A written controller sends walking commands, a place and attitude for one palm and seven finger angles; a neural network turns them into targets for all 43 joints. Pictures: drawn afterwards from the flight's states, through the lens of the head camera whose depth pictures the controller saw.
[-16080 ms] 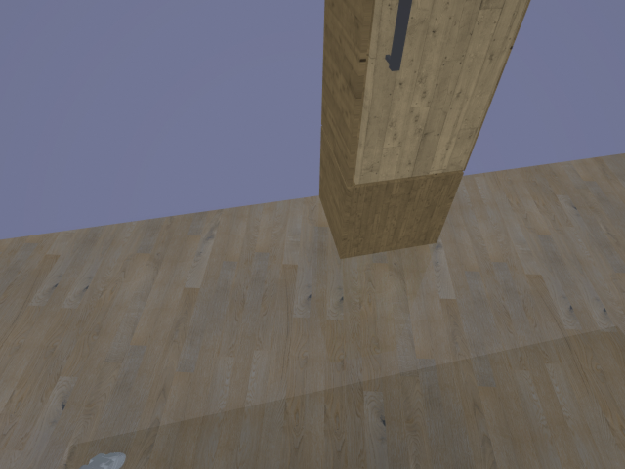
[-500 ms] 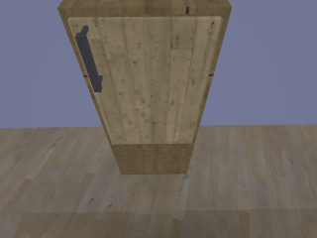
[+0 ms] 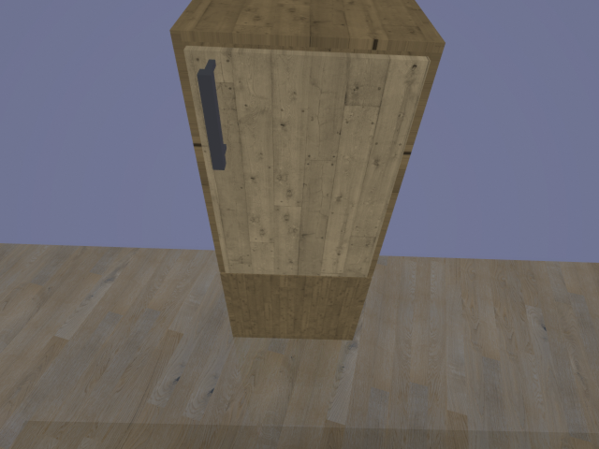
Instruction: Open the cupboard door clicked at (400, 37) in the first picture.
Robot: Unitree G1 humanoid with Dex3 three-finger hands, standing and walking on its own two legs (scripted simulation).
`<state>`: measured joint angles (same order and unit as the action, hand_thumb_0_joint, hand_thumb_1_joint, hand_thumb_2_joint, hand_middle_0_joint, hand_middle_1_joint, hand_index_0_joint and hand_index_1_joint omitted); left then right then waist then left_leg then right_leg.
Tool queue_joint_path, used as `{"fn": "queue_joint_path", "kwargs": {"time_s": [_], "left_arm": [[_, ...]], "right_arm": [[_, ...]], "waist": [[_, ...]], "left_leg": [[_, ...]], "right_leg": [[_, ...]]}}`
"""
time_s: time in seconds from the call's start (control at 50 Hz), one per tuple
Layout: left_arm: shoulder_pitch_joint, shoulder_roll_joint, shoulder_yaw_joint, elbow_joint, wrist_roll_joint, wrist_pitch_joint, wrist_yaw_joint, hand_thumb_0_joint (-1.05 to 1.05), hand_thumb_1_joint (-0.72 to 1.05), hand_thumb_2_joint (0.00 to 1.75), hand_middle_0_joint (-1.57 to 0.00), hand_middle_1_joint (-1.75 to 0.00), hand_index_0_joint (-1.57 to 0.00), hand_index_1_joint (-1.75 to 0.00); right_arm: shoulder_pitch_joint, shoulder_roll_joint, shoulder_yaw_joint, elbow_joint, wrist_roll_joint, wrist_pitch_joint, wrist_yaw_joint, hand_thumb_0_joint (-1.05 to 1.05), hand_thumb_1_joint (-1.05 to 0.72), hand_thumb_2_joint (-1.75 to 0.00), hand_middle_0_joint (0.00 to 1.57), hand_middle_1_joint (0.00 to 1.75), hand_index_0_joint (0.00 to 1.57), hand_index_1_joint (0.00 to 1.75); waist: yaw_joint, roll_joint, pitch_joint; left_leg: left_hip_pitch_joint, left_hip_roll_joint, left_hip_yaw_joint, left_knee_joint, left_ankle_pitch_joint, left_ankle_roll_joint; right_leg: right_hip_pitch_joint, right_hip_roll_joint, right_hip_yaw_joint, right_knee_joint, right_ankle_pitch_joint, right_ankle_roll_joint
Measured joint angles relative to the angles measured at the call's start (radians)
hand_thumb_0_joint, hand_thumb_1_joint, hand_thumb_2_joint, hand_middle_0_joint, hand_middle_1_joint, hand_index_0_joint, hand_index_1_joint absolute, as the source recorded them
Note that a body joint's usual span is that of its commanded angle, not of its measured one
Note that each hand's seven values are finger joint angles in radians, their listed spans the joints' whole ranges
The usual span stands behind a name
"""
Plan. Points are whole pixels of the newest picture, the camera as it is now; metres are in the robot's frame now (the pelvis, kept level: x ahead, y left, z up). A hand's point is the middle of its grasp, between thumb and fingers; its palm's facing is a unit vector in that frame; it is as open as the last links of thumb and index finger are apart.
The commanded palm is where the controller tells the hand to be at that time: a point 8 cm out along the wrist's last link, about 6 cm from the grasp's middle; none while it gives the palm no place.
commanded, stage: come to a stop and stand still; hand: left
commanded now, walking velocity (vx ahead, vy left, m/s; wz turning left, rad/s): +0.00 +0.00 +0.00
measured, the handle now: (215, 117) +0.59 +0.19 +0.15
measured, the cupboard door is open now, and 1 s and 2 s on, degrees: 0 0 0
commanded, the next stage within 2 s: look again from close up in 0.06 s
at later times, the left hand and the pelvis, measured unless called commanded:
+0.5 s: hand out of the picture +0.00 +0.17 -0.18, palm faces +0.00 -0.99 -0.16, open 7.4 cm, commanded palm none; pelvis +0.01 +0.00 +0.00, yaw +0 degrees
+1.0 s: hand (170, 353) +0.23 +0.19 +0.01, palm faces +0.20 -0.98 -0.05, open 7.8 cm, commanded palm +0.14 +0.24 -0.03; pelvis +0.02 -0.02 -0.02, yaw +2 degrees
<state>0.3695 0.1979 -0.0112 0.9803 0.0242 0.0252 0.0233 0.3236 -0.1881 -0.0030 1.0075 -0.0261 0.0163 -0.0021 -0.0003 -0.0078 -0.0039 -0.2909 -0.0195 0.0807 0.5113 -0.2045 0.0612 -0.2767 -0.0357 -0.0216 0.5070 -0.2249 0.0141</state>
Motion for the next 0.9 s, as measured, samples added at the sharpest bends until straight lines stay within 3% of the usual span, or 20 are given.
{"fn": "queue_joint_path", "kwargs": {"time_s": [0.42,0.78,0.8,0.82,0.86,0.9], "left_arm": [[-0.018,-0.039,-0.014,0.077,-0.002,-0.03,0.002,0.01,0.91,0.89,-0.2,-0.3,-0.2,-0.29],[-0.067,-0.015,-0.012,0.085,-0.002,-0.037,0.01,0.01,0.91,0.89,-0.19,-0.3,-0.2,-0.29],[-0.023,-0.016,0.01,-0.072,-0.043,0.029,0.01,0.01,0.91,0.89,-0.19,-0.3,-0.2,-0.3],[0.035,-0.014,0.03,-0.27,-0.076,0.054,0.02,0.01,0.9,0.89,-0.2,-0.3,-0.2,-0.3],[0.116,-0.008,0.045,-0.581,-0.126,0.002,0.061,0.02,0.89,0.89,-0.2,-0.3,-0.2,-0.3],[0.113,-0.013,0.067,-0.763,-0.169,-0.078,0.069,0.02,0.88,0.88,-0.2,-0.32,-0.2,-0.31]], "right_arm": [[-0.031,0.039,0.005,0.071,0.009,-0.029,-0.007,0.0,-0.91,-0.9,0.2,0.3,0.2,0.3],[-0.07,0.012,0.007,0.081,0.013,-0.036,-0.007,0.0,-0.91,-0.9,0.2,0.3,0.2,0.3],[-0.054,0.008,0.013,0.032,0.028,-0.041,-0.014,0.0,-0.91,-0.9,0.2,0.3,0.2,0.3],[-0.027,0.006,0.021,-0.02,0.043,-0.08,-0.032,0.01,-0.91,-0.9,0.2,0.3,0.2,0.3],[0.014,0.002,0.024,-0.096,0.066,-0.176,-0.057,0.01,-0.9,-0.9,0.2,0.3,0.2,0.3],[0.014,-0.011,0.018,-0.16,0.066,-0.239,-0.066,0.01,-0.9,-0.9,0.2,0.3,0.2,0.3]], "waist": [[0.004,-0.02,0.0],[0.003,-0.009,0.021],[-0.003,-0.008,0.033],[0.0,-0.013,0.036],[-0.002,-0.018,0.011],[-0.019,-0.003,-0.008]], "left_leg": [[0.022,-0.008,0.004,-0.039,0.016,0.005],[0.06,-0.005,0.005,-0.068,0.007,-0.005],[0.057,-0.005,0.001,-0.053,-0.001,-0.006],[0.056,-0.01,0.0,-0.044,-0.007,-0.006],[0.034,-0.021,-0.008,-0.02,-0.021,-0.01],[-0.006,-0.025,-0.027,0.031,-0.042,-0.011]], "right_leg": [[0.022,0.0,0.014,-0.043,0.034,0.011],[0.057,0.004,0.016,-0.068,0.025,0.013],[0.055,0.003,0.012,-0.053,0.017,0.012],[0.046,-0.002,0.01,-0.026,0.001,0.0],[0.016,-0.014,0.003,0.029,-0.039,-0.018],[-0.01,-0.019,-0.015,0.067,-0.063,-0.012]]}}
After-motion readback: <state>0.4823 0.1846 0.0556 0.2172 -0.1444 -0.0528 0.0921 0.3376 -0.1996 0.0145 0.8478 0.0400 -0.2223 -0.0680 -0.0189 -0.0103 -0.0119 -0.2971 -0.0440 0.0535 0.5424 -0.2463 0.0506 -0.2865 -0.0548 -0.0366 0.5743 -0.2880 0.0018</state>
